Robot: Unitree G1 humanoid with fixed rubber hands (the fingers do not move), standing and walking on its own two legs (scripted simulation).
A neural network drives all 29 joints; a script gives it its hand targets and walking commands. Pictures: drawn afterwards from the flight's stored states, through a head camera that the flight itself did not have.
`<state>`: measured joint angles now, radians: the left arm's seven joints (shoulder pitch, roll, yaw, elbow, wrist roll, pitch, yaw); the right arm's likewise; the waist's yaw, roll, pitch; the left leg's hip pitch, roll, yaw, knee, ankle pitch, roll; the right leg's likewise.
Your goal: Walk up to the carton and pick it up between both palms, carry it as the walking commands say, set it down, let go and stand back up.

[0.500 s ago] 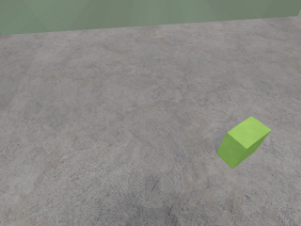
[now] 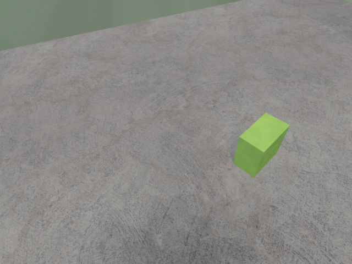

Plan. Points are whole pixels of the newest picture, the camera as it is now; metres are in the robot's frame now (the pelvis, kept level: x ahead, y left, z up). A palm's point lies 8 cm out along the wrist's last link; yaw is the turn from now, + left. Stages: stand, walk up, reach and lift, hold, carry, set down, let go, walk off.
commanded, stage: walk up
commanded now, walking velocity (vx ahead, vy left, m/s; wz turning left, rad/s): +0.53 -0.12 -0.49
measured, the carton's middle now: (259, 145) +0.88 -0.44 -0.62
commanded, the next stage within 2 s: none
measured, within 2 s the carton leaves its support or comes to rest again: neither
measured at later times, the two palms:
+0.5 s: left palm (113, 243) +0.22 +0.20 -0.13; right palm (300, 178) +0.37 -0.32 -0.09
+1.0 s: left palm (186, 133) +0.55 -0.01 -0.09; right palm out of the picture +0.30 -0.45 -0.14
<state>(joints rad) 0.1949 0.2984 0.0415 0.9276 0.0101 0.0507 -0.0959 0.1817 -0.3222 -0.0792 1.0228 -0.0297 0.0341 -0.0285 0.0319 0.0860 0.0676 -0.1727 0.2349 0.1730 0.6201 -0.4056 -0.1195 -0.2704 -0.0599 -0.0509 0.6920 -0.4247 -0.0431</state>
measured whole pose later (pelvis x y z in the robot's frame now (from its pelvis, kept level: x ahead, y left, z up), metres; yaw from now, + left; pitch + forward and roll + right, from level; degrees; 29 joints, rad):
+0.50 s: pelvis +0.24 -0.06 +0.00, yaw -16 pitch +2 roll +0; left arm 0.44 0.22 0.05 0.99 -0.01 -0.04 0.00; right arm 0.01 -0.22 -0.02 0.85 -0.03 -0.07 -0.01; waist 0.13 -0.03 0.07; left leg -0.44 0.08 0.15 0.62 -0.20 0.03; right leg -0.21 0.04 0.07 1.03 -0.49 -0.02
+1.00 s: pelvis +0.37 -0.21 +0.01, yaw -21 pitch -1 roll +2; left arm 0.17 0.21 0.02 0.91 0.01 -0.03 -0.02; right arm 0.29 -0.26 -0.05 0.93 -0.02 0.00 0.00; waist -0.02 0.07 0.06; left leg -0.35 0.11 0.06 1.06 -0.49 -0.06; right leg -0.34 -0.03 -0.08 0.59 -0.24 -0.04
